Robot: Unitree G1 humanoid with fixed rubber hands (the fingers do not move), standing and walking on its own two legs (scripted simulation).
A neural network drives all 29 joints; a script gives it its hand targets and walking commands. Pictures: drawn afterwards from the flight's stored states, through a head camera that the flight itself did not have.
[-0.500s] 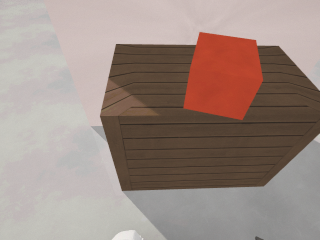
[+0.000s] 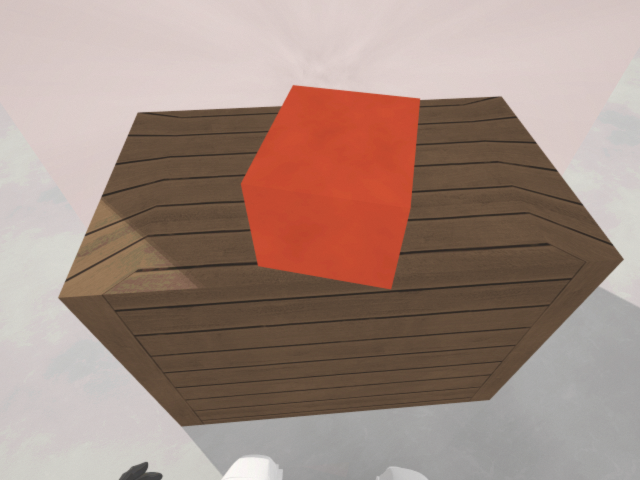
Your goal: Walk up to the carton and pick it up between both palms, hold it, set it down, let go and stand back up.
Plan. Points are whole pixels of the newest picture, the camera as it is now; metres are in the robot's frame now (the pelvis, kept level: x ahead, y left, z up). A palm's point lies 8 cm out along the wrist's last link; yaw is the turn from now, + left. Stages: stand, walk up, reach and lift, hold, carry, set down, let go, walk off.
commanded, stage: walk up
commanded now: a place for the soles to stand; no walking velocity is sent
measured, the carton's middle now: (339, 181) +0.55 -0.02 +0.04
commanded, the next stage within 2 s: none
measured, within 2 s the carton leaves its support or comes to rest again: neither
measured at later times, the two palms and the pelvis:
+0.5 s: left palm out of the picture +0.11 +0.22 -0.08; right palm (536, 410) +0.23 -0.28 -0.07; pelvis +0.07 -0.04 +0.02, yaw +5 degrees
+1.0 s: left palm out of the picture +0.11 +0.26 -0.08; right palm (533, 436) +0.20 -0.26 -0.08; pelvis +0.08 -0.02 +0.03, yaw +9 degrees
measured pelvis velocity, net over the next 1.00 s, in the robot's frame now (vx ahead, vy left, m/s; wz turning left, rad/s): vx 0.08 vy -0.02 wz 0.15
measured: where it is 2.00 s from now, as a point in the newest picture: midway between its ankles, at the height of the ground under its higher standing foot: outside the picture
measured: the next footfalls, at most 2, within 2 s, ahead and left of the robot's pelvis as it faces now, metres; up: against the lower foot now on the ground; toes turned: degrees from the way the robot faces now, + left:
left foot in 0.24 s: +0.16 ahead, +0.09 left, +0.00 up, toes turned +2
